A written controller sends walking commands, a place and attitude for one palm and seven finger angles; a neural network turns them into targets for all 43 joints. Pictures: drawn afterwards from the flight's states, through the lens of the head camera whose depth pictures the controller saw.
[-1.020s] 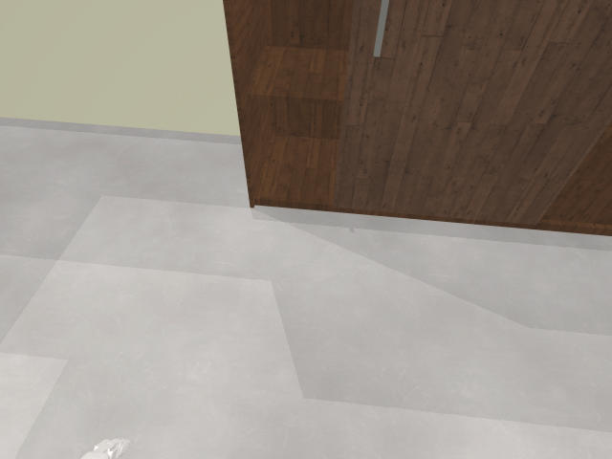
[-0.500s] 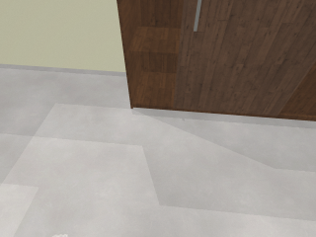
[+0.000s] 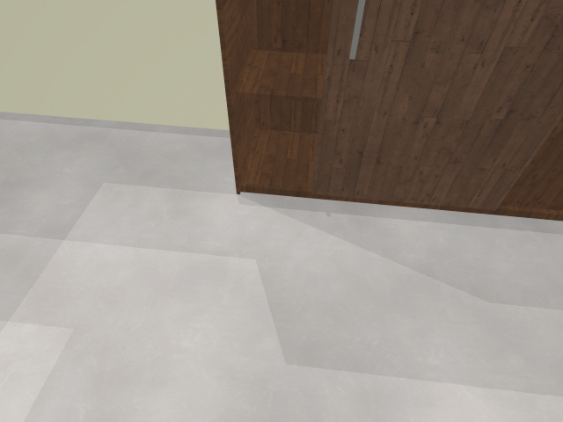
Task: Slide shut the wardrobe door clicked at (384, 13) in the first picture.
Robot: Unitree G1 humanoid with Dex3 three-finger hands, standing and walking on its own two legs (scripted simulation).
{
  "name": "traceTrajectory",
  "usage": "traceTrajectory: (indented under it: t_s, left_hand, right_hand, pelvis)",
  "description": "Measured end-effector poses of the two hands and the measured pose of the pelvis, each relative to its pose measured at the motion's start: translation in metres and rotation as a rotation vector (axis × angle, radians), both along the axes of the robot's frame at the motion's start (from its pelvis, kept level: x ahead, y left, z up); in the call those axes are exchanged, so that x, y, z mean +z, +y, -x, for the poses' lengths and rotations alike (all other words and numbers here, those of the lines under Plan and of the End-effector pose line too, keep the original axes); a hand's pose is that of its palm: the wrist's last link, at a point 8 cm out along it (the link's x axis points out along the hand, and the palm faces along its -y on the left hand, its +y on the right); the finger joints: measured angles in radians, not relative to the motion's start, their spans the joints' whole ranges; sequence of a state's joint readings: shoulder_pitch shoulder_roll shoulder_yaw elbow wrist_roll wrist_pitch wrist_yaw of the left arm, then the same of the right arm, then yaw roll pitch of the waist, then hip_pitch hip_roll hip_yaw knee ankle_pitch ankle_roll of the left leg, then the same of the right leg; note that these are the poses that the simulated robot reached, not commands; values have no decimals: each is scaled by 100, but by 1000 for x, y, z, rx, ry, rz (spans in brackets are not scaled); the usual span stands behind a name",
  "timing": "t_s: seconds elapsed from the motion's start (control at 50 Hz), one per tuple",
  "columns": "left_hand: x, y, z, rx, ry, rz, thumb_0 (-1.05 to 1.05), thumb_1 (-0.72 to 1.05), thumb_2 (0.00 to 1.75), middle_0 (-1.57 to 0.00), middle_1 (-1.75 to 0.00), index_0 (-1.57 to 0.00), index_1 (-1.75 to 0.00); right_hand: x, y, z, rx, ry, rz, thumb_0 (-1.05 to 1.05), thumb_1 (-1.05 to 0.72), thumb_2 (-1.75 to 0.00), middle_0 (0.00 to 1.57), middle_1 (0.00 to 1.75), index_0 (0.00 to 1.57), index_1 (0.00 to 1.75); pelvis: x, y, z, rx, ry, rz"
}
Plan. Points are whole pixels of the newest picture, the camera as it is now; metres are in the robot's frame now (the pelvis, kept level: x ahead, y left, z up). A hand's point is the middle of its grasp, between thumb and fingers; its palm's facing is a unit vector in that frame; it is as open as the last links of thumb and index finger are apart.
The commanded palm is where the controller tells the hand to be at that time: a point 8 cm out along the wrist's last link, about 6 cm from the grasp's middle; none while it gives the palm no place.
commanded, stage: look at it before walking up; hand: right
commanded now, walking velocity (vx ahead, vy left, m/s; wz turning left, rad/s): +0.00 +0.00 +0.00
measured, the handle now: (361, 2) +1.24 -0.17 +0.15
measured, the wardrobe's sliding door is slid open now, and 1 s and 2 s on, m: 0.37 0.37 0.37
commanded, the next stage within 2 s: walk to a spot facing it in 0.42 s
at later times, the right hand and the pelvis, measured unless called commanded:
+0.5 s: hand out of the picture +0.07 -0.25 -0.16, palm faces -0.04 +0.94 -0.33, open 7.4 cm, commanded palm none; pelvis +0.00 +0.00 +0.00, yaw +0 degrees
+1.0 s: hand out of the picture +0.11 -0.20 -0.19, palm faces -0.05 +0.99 -0.12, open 7.4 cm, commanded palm none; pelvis +0.11 -0.03 -0.01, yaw +2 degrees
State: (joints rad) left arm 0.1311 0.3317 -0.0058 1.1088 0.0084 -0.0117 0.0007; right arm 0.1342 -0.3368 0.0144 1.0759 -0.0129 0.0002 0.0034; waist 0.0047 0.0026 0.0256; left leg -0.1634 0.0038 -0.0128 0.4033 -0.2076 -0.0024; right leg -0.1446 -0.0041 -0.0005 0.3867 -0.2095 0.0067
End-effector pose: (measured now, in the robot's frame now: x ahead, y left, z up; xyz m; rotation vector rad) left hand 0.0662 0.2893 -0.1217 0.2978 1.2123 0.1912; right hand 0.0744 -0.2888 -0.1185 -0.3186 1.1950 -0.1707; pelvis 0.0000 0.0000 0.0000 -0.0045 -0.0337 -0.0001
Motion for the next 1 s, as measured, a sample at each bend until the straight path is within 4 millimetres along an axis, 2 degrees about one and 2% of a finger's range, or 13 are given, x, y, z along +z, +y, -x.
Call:
traceTrajectory:
  t_s: [0.58,0.72,0.82,0.86,0.92,1.0]
  left_hand:
    - [2,-4,-11,-8,-2,-6,0,91,90,-20,-30,-20,-30]
    - [-14,-29,1,7,57,45,0,91,90,-20,-30,-20,-30]
    - [-23,-59,11,49,122,70,0,91,90,-20,-30,-20,-30]
    - [-24,-72,17,85,125,82,0,91,90,-20,-30,-20,-30]
    - [-21,-90,35,153,167,100,0,91,90,-20,-30,-20,-30]
    - [-12,-112,66,227,307,135,0,91,90,-20,-30,-20,-30]
  right_hand:
    - [-3,-3,5,-15,28,-1,1,-91,-90,20,30,20,30]
    - [-22,16,23,-51,89,-73,1,-91,-90,20,30,20,30]
    - [-43,26,45,-108,187,-152,1,-91,-90,20,30,20,30]
    - [-48,28,47,-103,250,-172,1,-91,-90,20,30,20,30]
    - [-46,32,29,-75,293,-186,1,-91,-90,20,30,20,30]
    - [-42,38,-32,-40,236,-201,1,-91,-90,20,30,20,30]
  pelvis:
    - [1,-3,-5,0,4,-2]
    - [-6,-7,-25,3,21,-16]
    - [-14,-22,-52,3,26,-27]
    - [-15,-27,-64,25,27,-17]
    - [-12,-29,-82,37,25,-18]
    - [-7,-27,-107,43,30,-21]
